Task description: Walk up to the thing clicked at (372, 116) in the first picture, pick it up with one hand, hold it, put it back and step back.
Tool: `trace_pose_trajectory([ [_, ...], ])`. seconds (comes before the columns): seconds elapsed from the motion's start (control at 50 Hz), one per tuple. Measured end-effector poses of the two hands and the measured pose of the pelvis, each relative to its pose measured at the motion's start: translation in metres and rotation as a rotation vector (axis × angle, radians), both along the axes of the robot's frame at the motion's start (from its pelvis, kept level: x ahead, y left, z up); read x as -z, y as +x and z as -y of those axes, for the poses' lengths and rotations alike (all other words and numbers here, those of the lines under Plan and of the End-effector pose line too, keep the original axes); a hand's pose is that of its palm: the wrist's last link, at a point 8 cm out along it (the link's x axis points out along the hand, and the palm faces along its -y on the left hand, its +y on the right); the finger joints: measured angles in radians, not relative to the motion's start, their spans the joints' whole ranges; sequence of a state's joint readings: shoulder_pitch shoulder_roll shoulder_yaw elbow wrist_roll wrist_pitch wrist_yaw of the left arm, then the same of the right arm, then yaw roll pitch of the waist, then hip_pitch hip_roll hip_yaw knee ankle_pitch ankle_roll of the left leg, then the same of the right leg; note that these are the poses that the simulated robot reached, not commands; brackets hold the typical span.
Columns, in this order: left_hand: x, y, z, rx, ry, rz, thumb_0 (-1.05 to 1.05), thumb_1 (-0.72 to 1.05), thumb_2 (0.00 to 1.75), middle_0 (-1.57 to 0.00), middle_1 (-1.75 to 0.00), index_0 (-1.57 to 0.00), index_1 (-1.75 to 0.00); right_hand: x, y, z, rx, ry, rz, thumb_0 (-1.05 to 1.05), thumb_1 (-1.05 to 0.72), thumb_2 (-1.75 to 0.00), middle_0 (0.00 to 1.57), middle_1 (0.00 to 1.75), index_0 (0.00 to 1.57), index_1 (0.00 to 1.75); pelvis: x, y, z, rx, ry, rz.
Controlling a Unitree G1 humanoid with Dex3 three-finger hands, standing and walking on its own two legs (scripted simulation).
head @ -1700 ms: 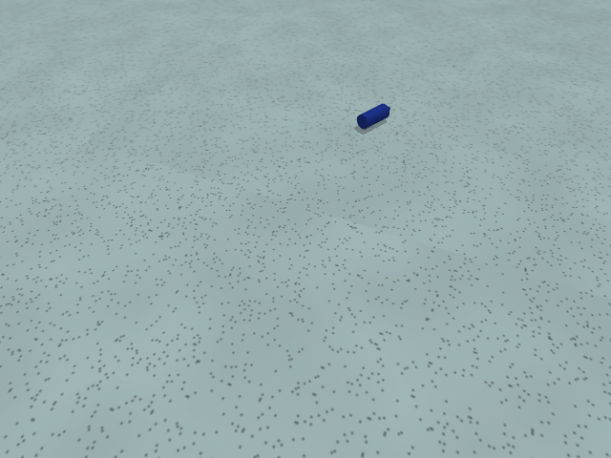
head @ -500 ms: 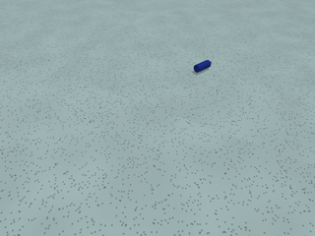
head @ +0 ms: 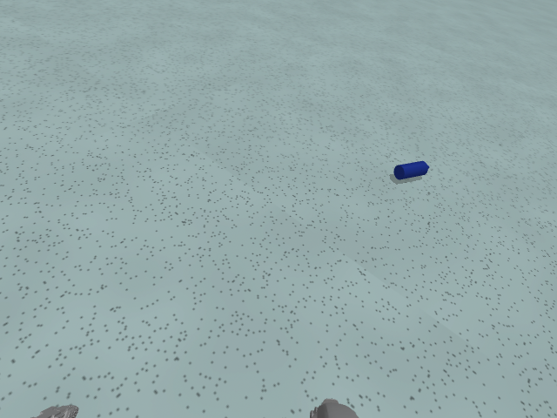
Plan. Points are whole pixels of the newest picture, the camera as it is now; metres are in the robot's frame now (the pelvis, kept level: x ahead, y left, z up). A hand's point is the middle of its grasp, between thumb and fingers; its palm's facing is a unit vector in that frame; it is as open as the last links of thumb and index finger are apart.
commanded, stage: walk up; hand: left
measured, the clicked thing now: (413, 169) +1.67 -0.91 -0.73
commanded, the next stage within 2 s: none
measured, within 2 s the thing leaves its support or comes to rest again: neither
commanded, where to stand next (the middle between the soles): +1.30 -1.17 m, yaw +24 degrees
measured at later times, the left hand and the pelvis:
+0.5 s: hand (188, 359) +0.25 +0.15 -0.14, palm faces +0.21 -0.92 -0.33, open 7.4 cm; pelvis +0.26 -0.15 +0.00, yaw +10 degrees
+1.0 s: hand (269, 231) +0.56 +0.02 -0.15, palm faces +0.17 -0.92 -0.36, open 7.4 cm; pelvis +0.49 -0.30 -0.04, yaw +14 degrees
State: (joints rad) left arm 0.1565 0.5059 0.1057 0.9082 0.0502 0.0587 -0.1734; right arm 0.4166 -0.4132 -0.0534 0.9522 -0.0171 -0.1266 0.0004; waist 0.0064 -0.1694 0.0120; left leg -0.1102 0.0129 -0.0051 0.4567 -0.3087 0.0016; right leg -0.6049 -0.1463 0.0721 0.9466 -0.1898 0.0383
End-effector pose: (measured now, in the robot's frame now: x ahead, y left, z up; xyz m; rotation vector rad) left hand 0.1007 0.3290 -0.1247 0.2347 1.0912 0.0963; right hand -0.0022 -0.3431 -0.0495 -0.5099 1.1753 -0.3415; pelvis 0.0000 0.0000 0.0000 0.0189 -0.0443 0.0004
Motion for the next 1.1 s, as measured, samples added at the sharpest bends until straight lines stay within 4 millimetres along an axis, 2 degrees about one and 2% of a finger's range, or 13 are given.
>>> trace_pose_trajectory([
  [0.1,-0.002,0.051,0.032,-0.028,0.025,0.007,0.01,0.91,0.89,-0.20,-0.30,-0.20,-0.30,0.017,0.057,0.032,-0.038,0.034,-0.023,0.01,-0.90,-0.90,0.21,0.30,0.21,0.30,0.007,0.053,0.037,-0.035,0.013,-0.019],
  [0.18,-0.004,0.107,0.065,-0.050,0.067,0.072,0.01,0.91,0.89,-0.20,-0.30,-0.20,-0.30,0.045,0.114,0.076,-0.076,0.035,-0.055,0.01,-0.89,-0.90,0.21,0.30,0.22,0.30,0.026,0.100,0.075,-0.063,0.012,-0.030],
  [0.22,-0.007,0.126,0.082,-0.068,0.092,0.119,0.01,0.91,0.89,-0.20,-0.30,-0.20,-0.30,0.059,0.149,0.096,-0.092,0.029,-0.069,0.01,-0.90,-0.90,0.21,0.30,0.21,0.30,0.033,0.117,0.092,-0.083,-0.012,-0.022],
  [0.32,-0.025,0.134,0.119,-0.132,0.094,0.096,0.00,0.91,0.89,-0.20,-0.30,-0.20,-0.30,0.055,0.252,0.107,-0.177,0.073,0.005,0.01,-0.90,-0.90,0.21,0.30,0.21,0.30,0.015,0.161,0.116,-0.121,-0.016,-0.012],
  [0.42,-0.029,0.128,0.134,-0.209,0.100,0.014,0.00,0.90,0.89,-0.20,-0.30,-0.21,-0.30,0.038,0.345,0.108,-0.279,0.105,0.077,0.01,-0.90,-0.90,0.21,0.30,0.21,0.30,0.003,0.213,0.135,-0.153,-0.032,-0.015],
  [0.5,-0.018,0.133,0.140,-0.271,0.096,-0.046,0.00,0.90,0.89,-0.20,-0.30,-0.20,-0.30,0.027,0.407,0.110,-0.336,0.090,0.080,0.01,-0.90,-0.90,0.21,0.30,0.21,0.30,0.004,0.258,0.147,-0.179,-0.044,-0.017],
  [0.58,0.009,0.156,0.147,-0.296,0.079,-0.095,0.01,0.90,0.89,-0.20,-0.30,-0.20,-0.30,0.027,0.460,0.120,-0.371,0.035,0.109,0.01,-0.90,-0.90,0.21,0.30,0.21,0.30,0.022,0.308,0.151,-0.192,-0.046,-0.017],
  [0.66,0.027,0.201,0.168,-0.240,0.056,-0.146,0.01,0.91,0.89,-0.20,-0.30,-0.20,-0.30,0.025,0.489,0.139,-0.316,-0.004,0.148,0.00,-0.90,-0.90,0.21,0.30,0.21,0.30,0.028,0.340,0.163,-0.197,-0.012,-0.013],
  [0.78,0.022,0.297,0.196,-0.187,0.028,-0.049,0.01,0.91,0.89,-0.20,-0.30,-0.20,-0.30,0.016,0.505,0.180,-0.288,-0.029,0.085,0.00,-0.90,-0.90,0.21,0.30,0.21,0.30,0.022,0.387,0.197,-0.208,0.006,-0.012],
  [0.88,0.008,0.372,0.223,-0.172,0.048,0.022,0.01,0.91,0.89,-0.20,-0.30,-0.20,-0.30,0.021,0.526,0.232,-0.277,-0.033,0.014,0.01,-0.90,-0.90,0.21,0.30,0.21,0.30,0.023,0.431,0.236,-0.224,0.004,-0.022],
  [0.96,-0.002,0.426,0.250,-0.179,0.102,0.068,0.01,0.91,0.89,-0.20,-0.30,-0.20,-0.30,0.038,0.560,0.286,-0.256,-0.038,-0.027,0.01,-0.89,-0.90,0.21,0.30,0.22,0.30,0.033,0.475,0.279,-0.239,-0.001,-0.036],
  [1.02,-0.008,0.449,0.277,-0.200,0.142,0.103,0.00,0.91,0.89,-0.20,-0.30,-0.20,-0.30,0.054,0.595,0.320,-0.241,-0.055,-0.060,0.01,-0.90,-0.90,0.21,0.30,0.21,0.30,0.039,0.500,0.305,-0.260,-0.025,-0.029],
  [1.1,-0.021,0.451,0.312,-0.258,0.138,0.074,0.00,0.91,0.89,-0.20,-0.30,-0.20,-0.30,0.055,0.651,0.326,-0.267,-0.011,-0.047,0.01,-0.90,-0.90,0.21,0.30,0.21,0.30,0.024,0.529,0.326,-0.279,-0.024,-0.031],
])
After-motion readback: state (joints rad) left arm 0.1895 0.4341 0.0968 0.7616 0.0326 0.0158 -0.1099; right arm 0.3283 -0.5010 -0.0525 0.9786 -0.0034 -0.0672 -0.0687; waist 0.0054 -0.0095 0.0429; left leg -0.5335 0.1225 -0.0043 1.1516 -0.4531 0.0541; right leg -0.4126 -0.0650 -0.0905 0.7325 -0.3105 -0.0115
